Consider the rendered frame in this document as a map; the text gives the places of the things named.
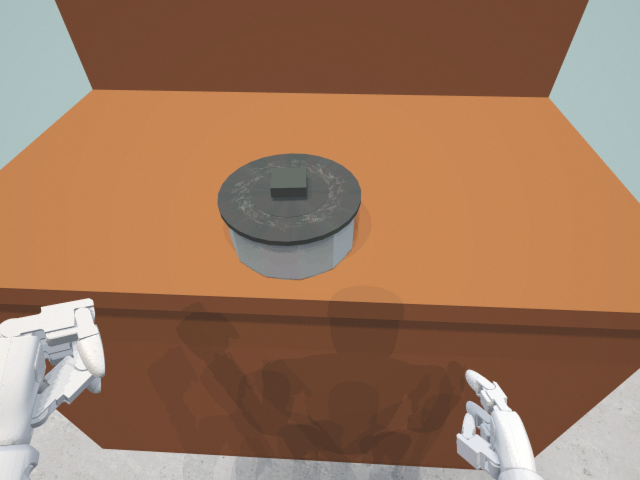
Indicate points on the knob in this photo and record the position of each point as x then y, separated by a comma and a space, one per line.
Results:
288, 182

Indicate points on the robot left hand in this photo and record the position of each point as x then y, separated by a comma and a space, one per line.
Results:
66, 335

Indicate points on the left robot forearm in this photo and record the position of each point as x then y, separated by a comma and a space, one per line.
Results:
17, 461

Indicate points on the table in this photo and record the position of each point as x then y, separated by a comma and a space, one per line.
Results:
490, 236

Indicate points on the pot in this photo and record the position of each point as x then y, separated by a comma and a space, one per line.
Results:
294, 262

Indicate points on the lid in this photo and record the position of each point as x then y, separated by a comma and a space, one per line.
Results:
333, 200

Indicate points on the robot right hand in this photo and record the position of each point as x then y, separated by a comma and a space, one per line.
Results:
504, 443

